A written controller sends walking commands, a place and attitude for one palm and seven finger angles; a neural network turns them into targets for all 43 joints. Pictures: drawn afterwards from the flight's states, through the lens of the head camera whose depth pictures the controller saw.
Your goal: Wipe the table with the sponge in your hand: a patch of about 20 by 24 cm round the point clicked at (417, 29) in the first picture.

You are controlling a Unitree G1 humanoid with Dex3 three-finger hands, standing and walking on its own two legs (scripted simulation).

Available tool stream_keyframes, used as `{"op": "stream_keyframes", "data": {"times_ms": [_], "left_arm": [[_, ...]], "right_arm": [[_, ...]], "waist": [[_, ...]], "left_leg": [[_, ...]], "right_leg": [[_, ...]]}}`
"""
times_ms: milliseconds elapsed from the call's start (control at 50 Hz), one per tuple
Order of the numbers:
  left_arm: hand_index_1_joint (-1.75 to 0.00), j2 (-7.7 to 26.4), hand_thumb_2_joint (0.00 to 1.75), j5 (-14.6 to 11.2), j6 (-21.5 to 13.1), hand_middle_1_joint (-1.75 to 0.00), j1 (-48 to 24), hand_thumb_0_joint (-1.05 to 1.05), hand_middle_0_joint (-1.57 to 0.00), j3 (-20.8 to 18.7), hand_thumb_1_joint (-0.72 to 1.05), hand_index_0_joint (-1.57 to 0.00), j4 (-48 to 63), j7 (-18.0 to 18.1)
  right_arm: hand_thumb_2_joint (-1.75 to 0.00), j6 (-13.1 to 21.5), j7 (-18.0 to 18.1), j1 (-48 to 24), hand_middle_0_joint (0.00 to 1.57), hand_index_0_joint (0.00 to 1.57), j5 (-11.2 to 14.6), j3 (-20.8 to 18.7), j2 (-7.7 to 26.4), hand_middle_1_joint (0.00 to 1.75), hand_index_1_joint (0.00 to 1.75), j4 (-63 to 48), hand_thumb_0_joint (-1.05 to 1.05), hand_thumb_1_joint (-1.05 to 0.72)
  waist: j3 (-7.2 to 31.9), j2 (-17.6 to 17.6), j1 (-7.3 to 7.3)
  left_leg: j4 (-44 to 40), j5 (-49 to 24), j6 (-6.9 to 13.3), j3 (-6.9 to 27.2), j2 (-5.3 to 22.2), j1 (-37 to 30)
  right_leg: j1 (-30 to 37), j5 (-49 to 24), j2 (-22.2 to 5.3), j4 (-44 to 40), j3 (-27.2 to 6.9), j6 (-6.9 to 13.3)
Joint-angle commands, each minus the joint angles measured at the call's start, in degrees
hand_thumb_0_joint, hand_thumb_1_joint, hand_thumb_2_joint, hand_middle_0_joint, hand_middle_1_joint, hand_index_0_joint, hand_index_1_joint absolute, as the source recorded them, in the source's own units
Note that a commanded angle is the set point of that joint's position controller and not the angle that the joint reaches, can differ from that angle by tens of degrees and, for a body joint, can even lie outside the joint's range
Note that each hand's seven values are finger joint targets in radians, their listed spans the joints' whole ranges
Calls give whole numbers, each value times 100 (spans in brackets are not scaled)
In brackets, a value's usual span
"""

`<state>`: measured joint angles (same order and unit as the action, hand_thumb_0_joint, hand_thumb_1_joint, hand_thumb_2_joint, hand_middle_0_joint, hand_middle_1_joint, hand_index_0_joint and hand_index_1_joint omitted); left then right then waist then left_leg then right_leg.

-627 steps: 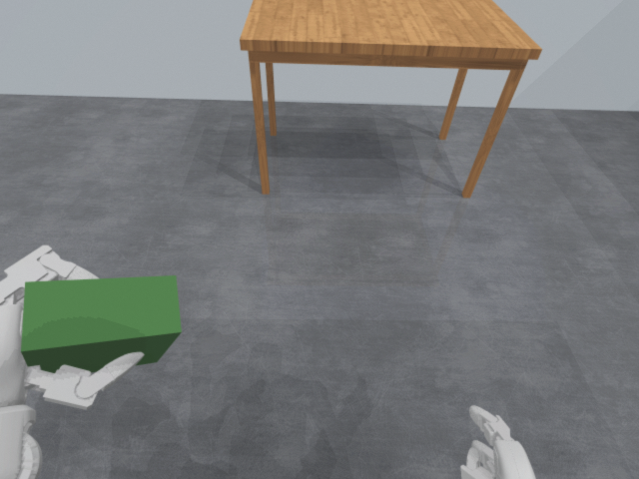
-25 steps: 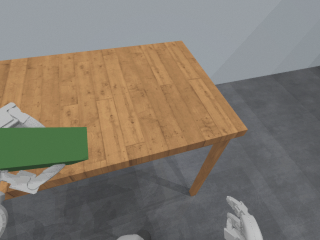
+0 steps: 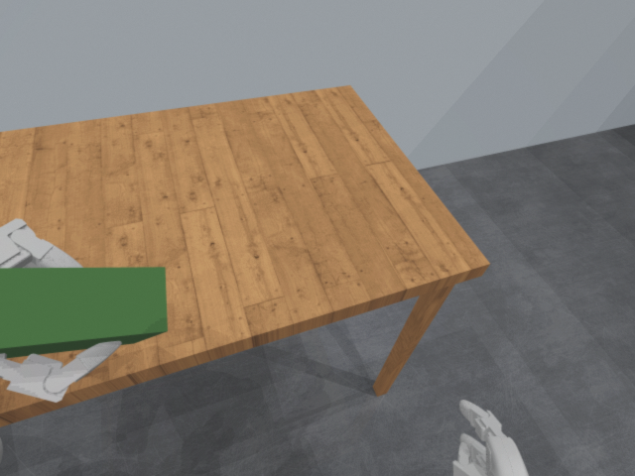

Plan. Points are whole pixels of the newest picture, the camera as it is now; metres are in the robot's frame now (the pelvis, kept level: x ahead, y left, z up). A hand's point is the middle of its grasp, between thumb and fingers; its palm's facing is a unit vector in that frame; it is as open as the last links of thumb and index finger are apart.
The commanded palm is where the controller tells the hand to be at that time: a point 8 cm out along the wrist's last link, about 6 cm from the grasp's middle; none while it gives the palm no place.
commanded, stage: shuffle to correct the standing spot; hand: left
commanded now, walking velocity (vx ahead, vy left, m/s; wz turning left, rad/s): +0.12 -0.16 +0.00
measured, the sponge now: (102, 312) +0.22 +0.22 +0.16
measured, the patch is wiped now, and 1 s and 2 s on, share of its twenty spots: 0.00 0.00 0.00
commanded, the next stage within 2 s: come to a stop and stand still in 0.56 s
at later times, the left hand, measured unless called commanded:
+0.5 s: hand (159, 240) +0.30 +0.19 +0.17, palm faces +0.28 -0.85 -0.46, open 9.3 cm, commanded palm +0.23 +0.23 +0.18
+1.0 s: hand (225, 220) +0.32 +0.13 +0.19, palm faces +0.37 -0.84 -0.40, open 9.3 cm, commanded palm +0.26 +0.18 +0.18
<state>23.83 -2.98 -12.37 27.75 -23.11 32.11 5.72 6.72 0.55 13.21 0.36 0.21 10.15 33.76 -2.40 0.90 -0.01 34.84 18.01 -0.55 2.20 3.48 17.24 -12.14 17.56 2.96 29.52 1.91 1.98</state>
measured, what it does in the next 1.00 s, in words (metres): steps to the right: right foot, then left foot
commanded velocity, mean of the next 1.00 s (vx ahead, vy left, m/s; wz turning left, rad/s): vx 0.02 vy -0.07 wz -0.03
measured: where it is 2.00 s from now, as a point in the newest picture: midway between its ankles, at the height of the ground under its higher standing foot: outside the picture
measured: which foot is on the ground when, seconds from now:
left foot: down 0.00-0.60, up 0.62-0.78, down 0.80-1.00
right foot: down 0.00-0.34, up 0.36-0.56, down 0.58-1.00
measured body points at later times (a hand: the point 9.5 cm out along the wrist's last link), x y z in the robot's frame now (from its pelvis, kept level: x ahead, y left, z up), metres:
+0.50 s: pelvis +0.06 -0.04 +0.00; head +0.11 -0.03 +0.45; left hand +0.28 +0.23 +0.19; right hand +0.23 -0.27 -0.08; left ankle +0.05 +0.12 -0.73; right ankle +0.07 -0.14 -0.67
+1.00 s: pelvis +0.10 -0.10 +0.00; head +0.12 -0.10 +0.45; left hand +0.29 +0.17 +0.21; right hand +0.26 -0.34 -0.07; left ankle +0.08 +0.00 -0.73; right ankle +0.13 -0.19 -0.73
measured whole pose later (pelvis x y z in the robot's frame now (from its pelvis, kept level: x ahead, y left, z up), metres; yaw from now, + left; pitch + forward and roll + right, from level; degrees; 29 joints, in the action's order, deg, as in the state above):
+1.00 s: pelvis +0.10 -0.10 +0.00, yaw +0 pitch -2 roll -1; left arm 21.5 -1.5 -10.7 25.0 -20.0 31.2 7.5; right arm 6.7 1.6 12.4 0.7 -0.1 11.8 33.4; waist -3.5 -0.1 0.4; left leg 30.9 18.0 0.6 -1.6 1.2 11.2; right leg -13.6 11.2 1.2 26.3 7.7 3.2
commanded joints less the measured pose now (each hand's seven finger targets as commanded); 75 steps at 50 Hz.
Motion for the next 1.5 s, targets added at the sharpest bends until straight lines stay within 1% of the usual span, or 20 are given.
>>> {"op": "stream_keyframes", "data": {"times_ms": [0,60,140,200,260,300,340,460,540,560,620,740,840,1000,1180,1200,1220,1260,1340,1480], "left_arm": [[-160,692,130,-129,-85,-160,-647,0,-120,-472,10,-120,711,140],[-160,733,130,-1,-81,-160,-1169,0,-120,-283,10,-120,1034,111],[-160,908,130,19,-47,-160,-1218,0,-120,-397,10,-120,1324,139],[-160,813,130,-121,-93,-160,-612,0,-120,-487,10,-120,1177,195],[-160,964,130,-208,-207,-160,-218,0,-120,-828,10,-120,1254,192],[-160,1006,130,-236,-245,-160,-367,0,-120,-827,10,-120,1443,117],[-160,989,130,-206,-188,-160,-752,0,-120,-663,10,-120,1000,-51],[-160,845,130,-47,-130,-160,-227,0,-120,-648,10,-120,1536,-102],[-160,1104,130,-16,-69,-160,-186,0,-120,-777,10,-120,1421,8],[-160,1351,130,-58,-44,-160,-244,0,-120,-976,10,-120,1207,78],[-160,1172,130,-179,61,-160,-570,0,-120,-922,10,-120,1088,79],[-160,788,130,-74,-64,-160,-167,0,-120,-623,10,-120,1263,294],[-160,938,130,166,-195,-160,-545,0,-120,-458,10,-120,1539,303],[-160,687,130,-68,1,-160,-170,0,-120,-478,10,-120,423,327],[-160,688,130,45,-64,-160,-648,0,-120,-204,10,-120,1142,338],[-160,5062,130,907,-643,-160,-6249,0,-120,-3406,10,-120,1906,284],[-160,1732,130,339,-395,-160,-3264,0,-120,-1248,10,-120,-1142,5],[-160,937,130,84,-412,-160,-2533,0,-120,-449,10,-120,-593,47],[-160,130,130,-96,-562,-160,-931,0,-120,384,10,-120,15,-39],[-160,1206,130,-16,-625,-160,-979,0,-120,-880,10,-120,369,74]], "right_arm": [[-90,164,139,-448,20,20,34,-317,819,30,30,-757,0,-90],[-90,177,203,-515,20,20,-44,-280,843,30,30,-757,0,-90],[-90,222,60,-575,20,20,94,-279,754,30,30,-847,0,-90],[-90,180,2,-487,20,20,162,-382,788,30,30,-946,0,-90],[-90,-4,4,-404,20,20,79,-209,553,30,30,-854,0,-90],[-90,-15,78,-446,20,20,-38,-366,806,30,30,-881,0,-90],[-90,-44,29,-732,20,20,-108,-377,753,30,30,-956,0,-90],[-90,-120,-126,-642,20,20,-4,-383,774,30,30,-1189,0,-90],[-90,-19,-116,-422,20,20,219,-303,589,30,30,-1237,0,-90],[-90,37,-54,-469,20,20,209,-317,580,30,30,-1236,0,-90],[-90,-16,18,-314,20,20,124,-386,824,30,30,-1079,0,-90],[-90,144,206,-642,20,20,12,-175,643,30,30,-735,0,-90],[-90,326,191,-816,20,20,6,-164,651,30,30,-852,0,-90],[-90,135,156,-369,20,20,125,-287,821,30,30,-860,0,-90],[-90,125,300,-726,20,20,60,-154,794,30,30,-935,0,-90],[-90,502,296,334,20,20,-181,-191,906,30,30,-662,0,-90],[-90,525,224,-152,20,20,-59,-38,341,30,30,-433,0,-90],[-90,525,136,-170,20,20,69,-174,723,30,30,-785,0,-90],[-90,610,-68,-546,20,20,111,-165,808,30,30,-754,0,-90],[-90,488,44,-586,20,20,95,-205,844,30,30,-1012,0,-90]], "waist": [[610,-503,105],[389,-1471,96],[766,-564,10],[853,708,-120],[603,-210,69],[1057,-1622,231],[721,-1061,71],[609,-1897,-161],[1199,-6,-171],[1229,1291,-132],[604,1733,-94],[940,-651,-6],[563,-2099,-119],[706,726,74],[761,-719,-72],[46,102,-259],[1220,190,-157],[1178,-313,-206],[847,-620,-248],[484,16,-271]], "left_leg": [[-561,-289,377,243,199,-642],[-1102,-1347,795,1515,1011,-1050],[284,-2728,395,290,444,-409],[1874,-512,96,-416,-344,1113],[-434,51,275,-471,-157,104],[-1242,-3860,893,1320,1114,-2662],[-1434,-4090,1382,2623,2113,-2521],[-954,-3054,735,-191,1270,-357],[2023,-1419,267,-558,301,368],[3270,88,98,-604,-341,1093],[4072,1015,-47,21,11,730],[-1252,-315,192,-521,-304,-1147],[-1745,-2430,457,741,930,-510],[-24,-353,80,69,-140,-437],[-1659,-1232,350,682,440,-417],[-508,-1453,307,-199,172,457],[-414,-930,222,-228,-381,-216],[-597,-548,65,-294,-326,-427],[-1361,-501,212,-36,-143,-596],[-1891,-471,238,329,168,699]], "right_leg": [[-543,73,-487,-52,-481,289],[-975,246,-41,386,117,-89],[731,-1751,-410,-697,-241,249],[1763,-3909,-1580,-503,-1591,1252],[909,-3963,-1331,393,-960,745],[-1572,-1408,-44,2865,197,-160],[-2531,1030,189,4336,-670,-152],[-820,137,-501,1717,17,-12],[1244,-1549,-635,-510,50,235],[1291,-2212,-1524,-898,-1411,722],[-849,-480,-2234,-1619,-2103,1164],[-447,-15,-1161,-696,-612,369],[83,-194,-700,303,-147,-89],[241,-1968,-1946,-1392,-1374,543],[710,-1138,-945,-864,-615,-28],[53,-1285,-826,-1150,-721,-451],[396,-1439,-1248,-1037,-756,90],[547,-1379,-1332,-1042,-1287,187],[416,-299,-946,-1004,-800,-35],[1294,-965,-602,-272,-121,-144]]}}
